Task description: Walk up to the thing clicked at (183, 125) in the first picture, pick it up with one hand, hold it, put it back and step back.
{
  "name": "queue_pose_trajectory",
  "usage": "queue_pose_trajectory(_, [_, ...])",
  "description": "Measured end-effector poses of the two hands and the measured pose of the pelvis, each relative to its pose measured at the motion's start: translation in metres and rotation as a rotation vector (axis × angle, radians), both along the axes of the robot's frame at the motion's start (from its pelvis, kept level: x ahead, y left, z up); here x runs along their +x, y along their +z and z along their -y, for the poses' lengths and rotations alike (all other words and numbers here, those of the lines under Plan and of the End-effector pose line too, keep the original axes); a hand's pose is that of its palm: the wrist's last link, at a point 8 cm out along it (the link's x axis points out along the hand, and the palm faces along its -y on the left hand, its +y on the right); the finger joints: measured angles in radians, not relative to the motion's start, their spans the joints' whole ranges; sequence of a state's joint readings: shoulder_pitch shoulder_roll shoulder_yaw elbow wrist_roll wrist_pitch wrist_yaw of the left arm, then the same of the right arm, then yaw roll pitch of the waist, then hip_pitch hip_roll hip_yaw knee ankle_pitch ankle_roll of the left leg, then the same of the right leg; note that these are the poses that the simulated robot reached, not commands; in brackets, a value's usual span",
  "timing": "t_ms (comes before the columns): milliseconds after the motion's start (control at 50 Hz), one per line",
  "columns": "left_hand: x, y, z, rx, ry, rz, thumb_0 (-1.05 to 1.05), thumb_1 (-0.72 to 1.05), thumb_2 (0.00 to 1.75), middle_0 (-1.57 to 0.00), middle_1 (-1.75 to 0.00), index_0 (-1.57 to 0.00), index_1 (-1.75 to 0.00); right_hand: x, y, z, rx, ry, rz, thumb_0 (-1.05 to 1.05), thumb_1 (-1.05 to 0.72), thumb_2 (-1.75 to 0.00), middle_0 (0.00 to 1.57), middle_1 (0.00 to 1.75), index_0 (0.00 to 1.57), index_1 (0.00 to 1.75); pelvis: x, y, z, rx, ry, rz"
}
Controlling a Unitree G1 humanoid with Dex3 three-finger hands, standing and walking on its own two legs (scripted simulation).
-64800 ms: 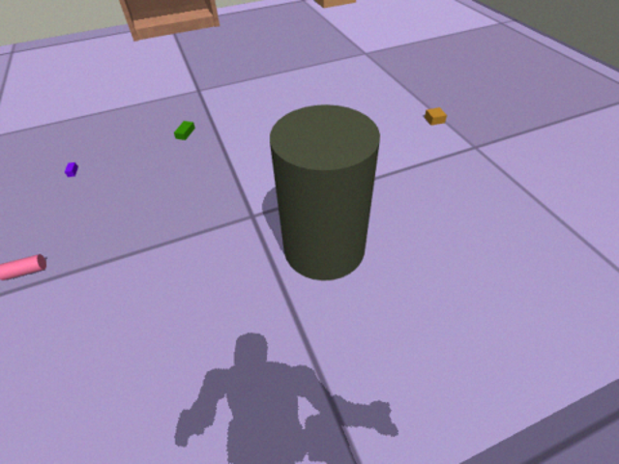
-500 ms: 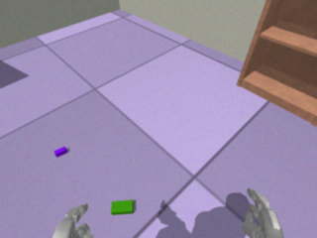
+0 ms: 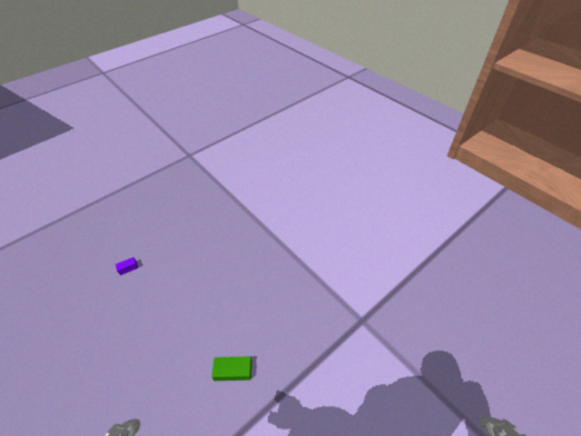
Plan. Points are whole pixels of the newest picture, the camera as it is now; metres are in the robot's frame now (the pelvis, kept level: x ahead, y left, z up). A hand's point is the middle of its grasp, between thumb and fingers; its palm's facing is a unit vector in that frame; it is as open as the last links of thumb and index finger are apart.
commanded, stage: stand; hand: left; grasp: from above
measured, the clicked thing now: (232, 368) +0.44 +0.23 -0.72
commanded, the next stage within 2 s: none
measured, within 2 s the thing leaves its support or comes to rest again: neither
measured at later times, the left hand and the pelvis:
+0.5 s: hand out of the picture +0.03 +0.24 -0.13, palm faces +0.04 -0.94 -0.34, open 7.4 cm; pelvis +0.00 +0.00 +0.03, yaw +1 degrees
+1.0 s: hand out of the picture +0.05 +0.23 -0.12, palm faces +0.02 -0.94 -0.33, open 7.4 cm; pelvis +0.00 -0.01 +0.04, yaw +0 degrees
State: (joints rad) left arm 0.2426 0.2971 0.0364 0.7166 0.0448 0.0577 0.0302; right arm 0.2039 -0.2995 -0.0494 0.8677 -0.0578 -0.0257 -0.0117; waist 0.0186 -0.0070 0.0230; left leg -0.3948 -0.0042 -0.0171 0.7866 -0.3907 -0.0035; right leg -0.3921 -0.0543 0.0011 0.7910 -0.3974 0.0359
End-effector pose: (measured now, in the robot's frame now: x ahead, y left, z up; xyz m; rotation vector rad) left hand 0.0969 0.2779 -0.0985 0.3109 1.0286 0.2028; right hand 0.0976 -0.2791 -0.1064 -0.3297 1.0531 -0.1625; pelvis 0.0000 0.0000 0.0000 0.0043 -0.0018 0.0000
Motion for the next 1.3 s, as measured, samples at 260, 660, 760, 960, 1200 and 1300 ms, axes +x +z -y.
queue_pose_trajectory(260, [-0.057, -0.001, -0.002, -0.034, 0.088, -0.186, 0.01, 0.91, 0.89, -0.20, -0.30, -0.20, -0.30, -0.033, 0.005, -0.010, 0.031, -0.055, -0.127, 0.01, -0.90, -0.90, 0.20, 0.30, 0.20, 0.30, 0.000, 0.024, -0.003, -0.008, 0.004, 0.052])
queue_pose_trajectory(660, [-0.068, 0.012, -0.004, -0.008, 0.108, -0.236, 0.01, 0.91, 0.89, -0.20, -0.30, -0.20, -0.30, -0.041, 0.011, 0.005, 0.034, -0.069, -0.173, 0.01, -0.90, -0.90, 0.20, 0.30, 0.20, 0.30, -0.004, 0.036, 0.005, -0.006, 0.012, 0.077])
queue_pose_trajectory(760, [-0.063, 0.012, -0.003, -0.015, 0.102, -0.235, 0.01, 0.91, 0.89, -0.20, -0.30, -0.20, -0.30, -0.044, 0.013, 0.010, 0.025, -0.074, -0.186, 0.01, -0.90, -0.90, 0.20, 0.30, 0.20, 0.30, -0.004, 0.037, 0.007, -0.006, 0.011, 0.075])
queue_pose_trajectory(960, [-0.052, 0.012, 0.000, -0.020, 0.089, -0.237, 0.01, 0.91, 0.89, -0.20, -0.30, -0.20, -0.30, -0.044, 0.014, 0.013, 0.023, -0.078, -0.205, 0.01, -0.90, -0.90, 0.20, 0.30, 0.20, 0.30, 0.000, 0.038, 0.008, -0.007, 0.009, 0.067])
queue_pose_trajectory(1200, [-0.035, 0.014, -0.001, -0.025, 0.080, -0.228, 0.01, 0.91, 0.89, -0.20, -0.30, -0.20, -0.30, -0.032, 0.015, 0.011, 0.023, -0.075, -0.196, 0.01, -0.90, -0.90, 0.20, 0.30, 0.20, 0.30, 0.008, 0.039, 0.007, -0.006, 0.002, 0.059])
queue_pose_trajectory(1300, [-0.029, 0.015, -0.002, -0.025, 0.078, -0.221, 0.01, 0.91, 0.89, -0.20, -0.30, -0.20, -0.30, -0.027, 0.015, 0.010, 0.024, -0.072, -0.188, 0.01, -0.90, -0.90, 0.20, 0.30, 0.20, 0.30, 0.011, 0.039, 0.006, -0.004, 0.000, 0.057])
